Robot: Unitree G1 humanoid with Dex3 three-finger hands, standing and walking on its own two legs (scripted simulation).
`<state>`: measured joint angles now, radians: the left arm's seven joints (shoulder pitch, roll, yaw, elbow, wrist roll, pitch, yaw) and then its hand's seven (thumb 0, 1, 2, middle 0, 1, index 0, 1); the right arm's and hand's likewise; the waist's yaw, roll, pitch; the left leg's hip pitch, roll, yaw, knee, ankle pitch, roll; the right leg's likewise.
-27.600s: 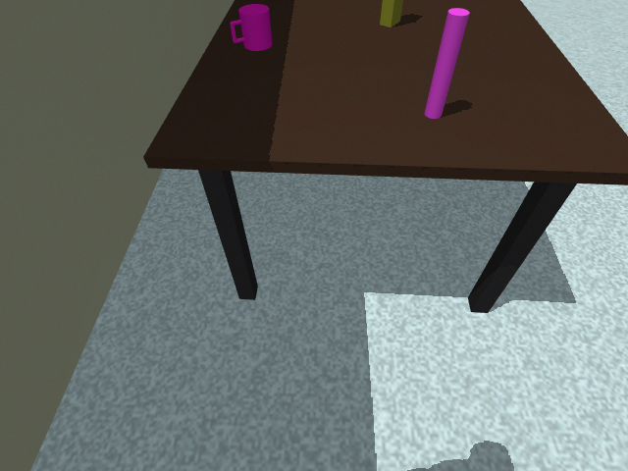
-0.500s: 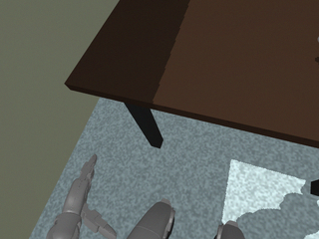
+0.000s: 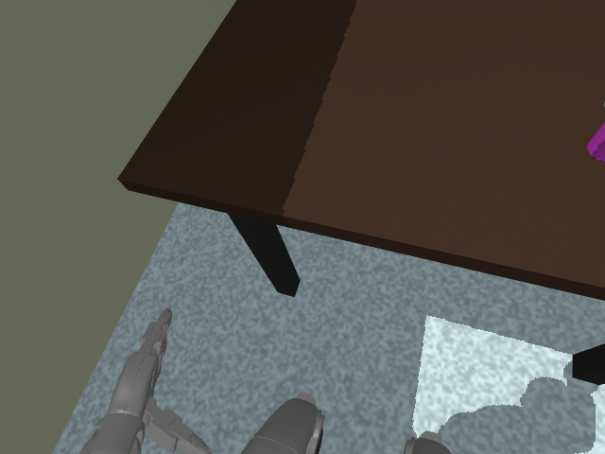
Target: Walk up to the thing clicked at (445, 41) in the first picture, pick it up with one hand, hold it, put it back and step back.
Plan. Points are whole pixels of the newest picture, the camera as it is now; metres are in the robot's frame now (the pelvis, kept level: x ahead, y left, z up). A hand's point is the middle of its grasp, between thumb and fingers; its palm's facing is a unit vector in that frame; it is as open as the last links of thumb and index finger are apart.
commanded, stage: withdraw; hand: right
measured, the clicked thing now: out of the picture +0.56 -0.23 +0.15
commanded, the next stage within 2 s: rise in 0.04 s
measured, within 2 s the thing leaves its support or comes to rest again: neither
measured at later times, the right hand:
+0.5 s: hand out of the picture +0.47 -0.37 +0.19, palm faces +0.45 +0.84 -0.30, open 17.4 cm
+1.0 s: hand out of the picture +0.24 -0.27 +0.20, palm faces +0.43 +0.83 -0.37, open 17.5 cm
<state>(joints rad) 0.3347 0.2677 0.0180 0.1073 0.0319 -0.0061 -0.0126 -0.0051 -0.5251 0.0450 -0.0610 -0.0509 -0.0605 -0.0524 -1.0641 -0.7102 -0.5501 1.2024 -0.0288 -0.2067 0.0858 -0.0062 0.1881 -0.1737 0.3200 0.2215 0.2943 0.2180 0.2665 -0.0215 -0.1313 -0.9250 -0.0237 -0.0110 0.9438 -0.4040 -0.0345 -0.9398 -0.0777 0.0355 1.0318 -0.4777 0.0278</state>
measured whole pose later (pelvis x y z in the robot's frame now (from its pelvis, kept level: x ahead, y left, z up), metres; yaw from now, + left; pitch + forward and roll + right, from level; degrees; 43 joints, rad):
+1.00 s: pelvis +0.02 +0.00 +0.04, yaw -3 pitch +4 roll +0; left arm 0.40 0.23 0.14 0.30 -0.06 0.09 0.02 0.00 -0.51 0.05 -0.06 -0.05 -0.06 -0.05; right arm 0.27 -0.35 -0.37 -0.29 0.09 -0.03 -0.01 -0.01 0.55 -0.05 0.07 0.06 0.06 0.06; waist -0.05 -0.05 -0.09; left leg -0.41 0.04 -0.01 0.73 -0.39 -0.04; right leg -0.40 -0.02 0.02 0.74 -0.41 0.02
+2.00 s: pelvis +0.00 +0.00 +0.03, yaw -3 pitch +5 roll +0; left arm 0.37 0.18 0.03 0.34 -0.02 -0.11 0.05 0.01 0.64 0.77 -0.18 -0.27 -0.18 -0.26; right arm 0.51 -0.20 -0.12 -0.02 0.04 -0.11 -0.02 -0.01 0.56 -0.05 0.06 0.06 0.06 0.05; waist -0.02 -0.01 -0.05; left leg -0.50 0.04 -0.01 0.81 -0.40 -0.04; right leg -0.49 -0.02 0.03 0.83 -0.42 0.02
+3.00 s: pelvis +0.00 +0.01 +0.01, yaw -3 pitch +7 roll +2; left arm 0.26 0.21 -0.01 0.51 -0.01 -0.11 0.14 0.02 0.90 0.90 -0.20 -0.30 -0.21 -0.30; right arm 0.46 -0.19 0.00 0.00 0.01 0.23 -0.14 -0.01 0.53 -0.06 0.06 0.06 0.06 0.06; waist 0.02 -0.03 -0.10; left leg -0.60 0.02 0.01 0.92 -0.45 -0.03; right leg -0.61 -0.04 0.05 0.97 -0.49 0.03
